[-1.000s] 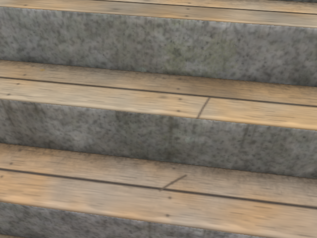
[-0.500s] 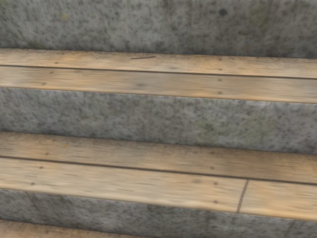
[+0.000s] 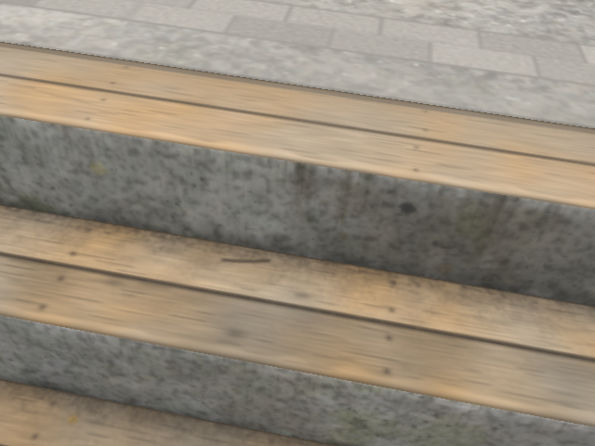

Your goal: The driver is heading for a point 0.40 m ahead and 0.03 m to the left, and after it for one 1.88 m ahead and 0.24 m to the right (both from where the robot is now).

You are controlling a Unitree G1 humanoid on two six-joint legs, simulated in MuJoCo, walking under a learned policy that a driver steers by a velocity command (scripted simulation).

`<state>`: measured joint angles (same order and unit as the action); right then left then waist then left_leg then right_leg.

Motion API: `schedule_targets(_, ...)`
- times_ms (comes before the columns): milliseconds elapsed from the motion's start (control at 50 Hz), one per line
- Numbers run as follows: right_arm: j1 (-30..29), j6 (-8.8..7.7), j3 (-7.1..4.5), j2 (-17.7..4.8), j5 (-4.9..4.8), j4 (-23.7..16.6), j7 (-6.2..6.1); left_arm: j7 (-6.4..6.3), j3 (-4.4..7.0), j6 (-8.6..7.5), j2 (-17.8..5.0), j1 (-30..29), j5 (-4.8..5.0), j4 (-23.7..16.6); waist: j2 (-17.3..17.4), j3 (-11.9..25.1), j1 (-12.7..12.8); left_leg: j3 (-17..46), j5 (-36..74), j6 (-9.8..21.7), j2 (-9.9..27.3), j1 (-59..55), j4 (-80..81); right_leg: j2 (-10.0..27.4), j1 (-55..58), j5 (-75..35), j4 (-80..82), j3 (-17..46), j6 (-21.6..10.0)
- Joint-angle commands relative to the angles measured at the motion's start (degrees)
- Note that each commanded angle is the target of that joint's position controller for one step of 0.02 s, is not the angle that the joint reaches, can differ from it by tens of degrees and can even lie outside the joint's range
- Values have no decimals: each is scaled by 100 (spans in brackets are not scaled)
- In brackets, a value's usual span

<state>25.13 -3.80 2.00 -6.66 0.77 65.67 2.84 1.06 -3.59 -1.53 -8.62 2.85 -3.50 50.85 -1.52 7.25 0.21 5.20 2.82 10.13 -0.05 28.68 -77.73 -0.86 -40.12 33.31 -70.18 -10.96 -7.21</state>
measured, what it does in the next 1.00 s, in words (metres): climbs: left foot 0.20 m higher, then right foot 0.27 m higher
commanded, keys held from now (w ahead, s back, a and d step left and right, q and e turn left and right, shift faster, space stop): w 0.36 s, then no key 0.64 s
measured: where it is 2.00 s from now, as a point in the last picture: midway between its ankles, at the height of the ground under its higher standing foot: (299, 387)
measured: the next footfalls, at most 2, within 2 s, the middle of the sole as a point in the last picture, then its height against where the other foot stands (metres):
left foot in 0.42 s outside the picture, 0.20 m higher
right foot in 0.90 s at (412, 416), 0.27 m higher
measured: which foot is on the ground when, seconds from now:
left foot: up 0.00-0.40, down 0.42-1.00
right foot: down 0.00-0.46, up 0.48-0.88, down 0.90-0.94, up 0.96-1.00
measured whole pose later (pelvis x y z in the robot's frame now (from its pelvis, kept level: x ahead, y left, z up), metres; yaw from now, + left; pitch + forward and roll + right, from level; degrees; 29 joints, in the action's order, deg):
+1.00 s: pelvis +0.37 +0.04 +0.32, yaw -2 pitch +4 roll -1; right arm 22.9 0.7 2.8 -1.6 2.4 62.5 -2.8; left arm -0.6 -6.0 0.1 -1.2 5.5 -0.8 51.4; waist -2.9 5.5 -3.1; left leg -8.6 -15.3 1.8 2.1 13.3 -24.4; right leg 6.7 -58.3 12.1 -108.4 3.4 1.7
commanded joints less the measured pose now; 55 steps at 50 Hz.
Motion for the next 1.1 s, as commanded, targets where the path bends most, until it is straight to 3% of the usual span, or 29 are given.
schedule_targets(20, -2367, -304, 149, 454, -38, -2078, 244, -6, -50, 10, 468, 1285, 9, 1022, -26, -1098, 8, 1129, -889, 357, -463, 4060, -5418, 1656, 1186, 526, 4608, 4451, -514)
schedule_targets(60, -1584, -271, 293, 557, -81, -2053, 189, 177, -144, -108, 946, 1051, -1, 1292, 508, -1066, -659, 1185, -619, 424, -356, 4330, -5114, 1168, 1223, -1106, 4404, 2648, 127)
schedule_targets(120, -1597, -141, 423, 430, -111, -2179, -7, 233, -56, -154, 431, 594, -73, 1138, 277, -1067, -1031, 626, 71, 59, -298, 4108, -4330, 903, 388, -2233, 4981, 987, 216)
schedule_targets(200, -2110, -20, 549, 473, -164, -2259, -261, 199, -46, -273, 71, 2039, 88, 1507, 43, -911, -370, 265, 50, -220, -199, 5666, -5538, 1193, 1699, -2177, 5313, 1381, -138)
schedule_targets(260, -3541, -183, 668, 392, -225, -2816, -154, 13, 30, -163, -32, 3166, 163, 1562, -46, -846, 410, -345, -250, -504, 138, 6618, -4270, 1366, 3073, -1795, 5648, 1795, -95)
schedule_targets(300, -4212, -177, 758, 487, -283, -3279, -88, -143, 37, -138, -29, 3577, 188, 1619, -386, -848, 547, -649, -680, -593, 519, 6902, -3794, 1642, 3621, -2056, 6153, 2085, -192)
schedule_targets(320, -4692, -145, 818, 431, -195, -3497, 2, -218, 103, -126, -217, 3555, 234, 1587, -237, -792, 635, -1546, -757, -671, 664, 6033, -2969, 1683, 3254, -2497, 6919, 1877, -291)
schedule_targets(340, -5279, -98, 966, 768, -109, -3778, 27, -355, 166, -112, -206, 3897, 439, 1782, -538, -648, 740, -1454, -1364, -595, 871, 4831, -2140, 1869, 3039, -3353, 7382, 1815, -422)
schedule_targets(360, -4819, -70, 900, 642, -142, -3640, 102, -361, 102, -100, -156, 3302, 471, 1693, -258, -216, 250, -2153, -1389, -386, 511, 2604, -806, 1454, 2430, -5581, 7308, 810, -286)
schedule_targets(380, -4689, -119, 753, 437, -144, -3629, 65, -278, 137, -245, -488, 3542, 484, 1859, -940, 246, 79, -2324, -2069, -233, 14, 816, -394, 1481, 2455, -9820, 6575, 680, -398)
schedule_targets(400, -3600, -134, 480, -67, -88, -3360, 3, -232, 204, -332, -856, 3696, 351, 1950, -1643, 841, -431, -2027, -2756, -1, -303, 290, -182, 1650, 3546, -12848, 5601, 657, -460)
schedule_targets(420, -2440, -79, 191, -679, -23, -3082, -48, -242, 384, -378, -1434, 3243, 344, 1850, -2184, 1177, -1183, -1260, -3310, 83, -229, 99, 971, 1740, 4612, -13614, 4594, 863, -408)
schedule_targets(440, -1252, -26, -27, -1138, 153, -2622, -36, -268, 484, -456, -1604, 2784, 207, 1570, -1871, 1798, -1535, 73, -2395, 319, 188, -1333, 1381, 1653, 3977, -13566, 3398, 1092, -387)
schedule_targets(460, -347, 159, -259, -1634, 360, -2136, -151, -71, 421, -593, -926, 2941, 142, 1448, 74, 2331, -1357, 2560, -864, 1100, 1421, -2814, 3159, 903, 2108, -10657, 1658, 1154, -229)
schedule_targets(480, 24, 438, -356, -1712, 524, -1891, -292, 102, 389, -615, -325, 2599, 237, 1593, 1414, 2567, -1434, 5262, -1308, 1830, 2354, -3051, 5841, -515, 851, -3561, -1939, 1599, 171)
schedule_targets(500, -500, 460, -176, -1082, 418, -1674, -278, 342, 429, -638, 66, 1945, 383, 1184, 680, 1813, -957, 5112, -2549, 1149, 2255, -1870, 5965, -487, 118, -2877, -4581, 2849, 222)
schedule_targets(520, -1388, 493, -91, -505, 156, -1490, -247, 365, 315, -528, 557, 1072, 436, 450, 403, 606, -353, 3853, -3571, 624, 2014, -840, 5682, -322, -764, -2575, -5277, 2696, 128)
schedule_targets(540, -1790, 413, 14, -1, 28, -1230, -194, 313, 207, -418, 669, 837, 297, 53, 8, -416, 46, 2591, -3572, 264, 1818, 211, 5248, -169, -1211, -2561, -5398, 2488, -21)
schedule_targets(580, -1908, 171, 139, 534, 170, -778, -39, 132, 162, -347, 360, 1281, 303, -163, -356, -688, 580, 913, -2465, -362, 1294, 611, 5035, -87, -1316, -3069, -5210, 2612, -293)
schedule_targets(680, -1500, 139, 208, 298, 444, -607, 13, -111, -61, -102, 583, 1555, 373, 67, 335, -519, 685, -899, 160, -497, 989, 233, 5345, -294, -2040, -3957, -5383, 2111, -21)
schedule_targets(760, -754, 158, 160, -74, 313, -426, -110, -246, -96, -8, 538, 965, 311, -72, 690, -591, 304, -556, 455, -535, 1193, -787, 5444, -194, -3356, -3747, -5983, 2147, 289)
schedule_targets(820, -690, 122, 208, 184, 370, -486, -236, -268, -91, -19, 454, 577, 235, -122, 621, -319, 117, -521, 608, -492, 1196, -1168, 5373, 80, -3091, -4114, -5024, 2045, 496)
schedule_targets(880, -234, 220, 107, -3, 245, -432, -434, -388, -206, 39, 637, -190, 275, -369, 1136, -310, -212, 34, 479, -155, 1461, -2081, 5818, 474, -3526, -3006, -4332, 1720, 803)
schedule_targets(920, -230, 319, 36, -155, 243, -505, -585, -342, -189, 114, 575, -59, 306, -382, 949, -270, -114, -46, 998, -9, 1480, -2761, 5879, 663, -3468, -2270, -3898, 1840, 974)
schedule_targets(980, 530, 493, -34, -14, 98, -319, -634, -94, -228, 48, 749, -733, 252, -532, 196, -275, -471, 11, 1387, -8, 1445, -3562, 5811, 973, -3389, -1775, -2899, 1331, 984)
schedule_targets(1020, 395, 663, -101, -116, 127, -442, -661, 14, -318, 33, 932, -784, 314, -561, 422, -150, -362, -110, 1478, 10, 1440, -3314, 5977, 1176, -2401, -1535, -1829, 1173, 914)
schedule_targets(1060, 61, 715, -186, -358, 128, -650, -624, 52, -237, 5, 681, -870, 307, -359, 407, -144, -364, -714, 2141, 56, 997, -2246, 6081, 522, -24, -1095, 864, 274, 959)
schedule_targets(1080, -44, 690, -182, -468, 192, -793, -606, 28, -5, -45, 192, -633, 326, -208, 381, -95, -231, -727, 4320, 37, 883, -2589, 5612, 119, 692, -1804, 1998, 345, 897)
schedule_targets(1100, -53, 662, -280, -913, 136, -875, -586, -55, 143, -16, -15, -169, 419, -97, 962, -173, 55, -445, 4977, 21, 1085, -3130, 5265, -38, 1130, -2200, 4061, 402, 765)
Keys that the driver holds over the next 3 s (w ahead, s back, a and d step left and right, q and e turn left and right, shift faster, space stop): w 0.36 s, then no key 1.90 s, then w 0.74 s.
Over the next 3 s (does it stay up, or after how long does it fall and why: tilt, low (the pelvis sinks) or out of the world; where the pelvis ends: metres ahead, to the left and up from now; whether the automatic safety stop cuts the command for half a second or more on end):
stays up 0.52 0.07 0.48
